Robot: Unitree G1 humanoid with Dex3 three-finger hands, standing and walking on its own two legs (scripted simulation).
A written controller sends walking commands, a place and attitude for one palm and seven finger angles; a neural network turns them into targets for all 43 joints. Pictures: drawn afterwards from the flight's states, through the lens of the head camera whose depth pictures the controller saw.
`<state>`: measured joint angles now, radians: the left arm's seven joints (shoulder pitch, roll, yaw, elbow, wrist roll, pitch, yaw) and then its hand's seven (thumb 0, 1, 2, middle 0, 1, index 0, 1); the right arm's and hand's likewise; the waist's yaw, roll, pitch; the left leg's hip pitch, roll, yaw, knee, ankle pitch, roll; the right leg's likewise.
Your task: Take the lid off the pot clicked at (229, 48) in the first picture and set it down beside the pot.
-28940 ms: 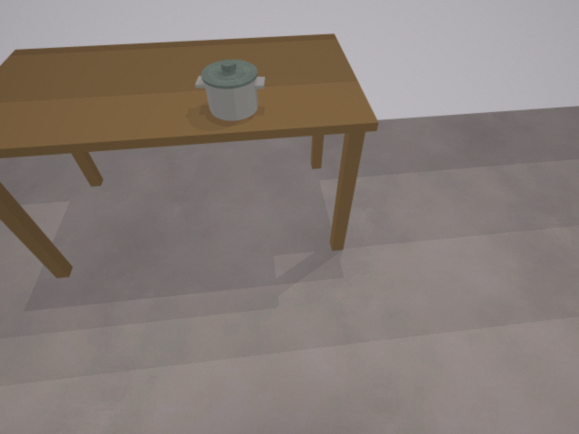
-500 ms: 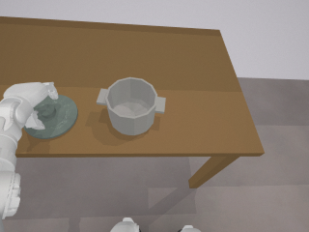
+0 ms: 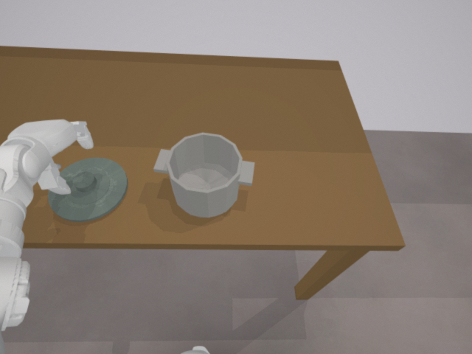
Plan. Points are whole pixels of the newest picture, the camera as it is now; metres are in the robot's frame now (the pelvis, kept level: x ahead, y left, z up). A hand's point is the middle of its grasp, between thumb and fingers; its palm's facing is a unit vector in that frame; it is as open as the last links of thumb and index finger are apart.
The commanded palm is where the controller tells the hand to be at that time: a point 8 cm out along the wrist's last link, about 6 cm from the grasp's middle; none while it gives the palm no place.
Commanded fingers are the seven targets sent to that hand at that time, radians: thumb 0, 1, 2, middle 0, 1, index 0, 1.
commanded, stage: raise the empty hand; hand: left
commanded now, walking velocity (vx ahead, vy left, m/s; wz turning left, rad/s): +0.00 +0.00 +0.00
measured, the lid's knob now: (85, 181) +0.45 +0.32 -0.05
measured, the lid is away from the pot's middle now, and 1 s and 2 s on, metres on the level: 0.25 0.25 0.25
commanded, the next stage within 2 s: draw the hand back to the body in 0.58 s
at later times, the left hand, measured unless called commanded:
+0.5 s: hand (42, 143) +0.42 +0.32 +0.10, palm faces -0.39 -0.08 -0.92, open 11.0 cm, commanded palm +0.43 +0.31 +0.17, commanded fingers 0.00 0.01 0.61 -0.33 -0.89 -0.33 -0.89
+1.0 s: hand (47, 153) +0.39 +0.30 +0.11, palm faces -0.35 -0.06 -0.93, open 11.0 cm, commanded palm +0.38 +0.29 +0.17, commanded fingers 0.00 0.01 0.61 -0.33 -0.89 -0.33 -0.89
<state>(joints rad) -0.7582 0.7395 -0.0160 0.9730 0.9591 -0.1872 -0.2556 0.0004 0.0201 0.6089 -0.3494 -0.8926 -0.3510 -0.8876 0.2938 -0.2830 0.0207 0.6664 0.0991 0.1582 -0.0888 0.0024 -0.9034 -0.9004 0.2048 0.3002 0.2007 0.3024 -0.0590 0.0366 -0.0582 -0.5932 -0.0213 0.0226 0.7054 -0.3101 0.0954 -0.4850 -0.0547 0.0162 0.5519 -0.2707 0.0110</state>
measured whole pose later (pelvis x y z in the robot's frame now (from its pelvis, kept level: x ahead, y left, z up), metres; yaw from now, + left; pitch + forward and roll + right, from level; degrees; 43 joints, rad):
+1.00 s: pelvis +0.01 -0.03 +0.01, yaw +2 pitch +7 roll -2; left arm -0.63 0.77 0.05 0.70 0.89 -0.19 -0.37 0.00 0.02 0.61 -0.35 -0.89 -0.35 -0.89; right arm 0.23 -0.29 0.02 0.62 0.09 0.20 -0.07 0.00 -0.90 -0.90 0.20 0.30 0.20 0.30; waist -0.03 0.06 -0.02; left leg -0.44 -0.02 -0.02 0.57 -0.25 0.05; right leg -0.33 -0.05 -0.02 0.44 -0.23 0.04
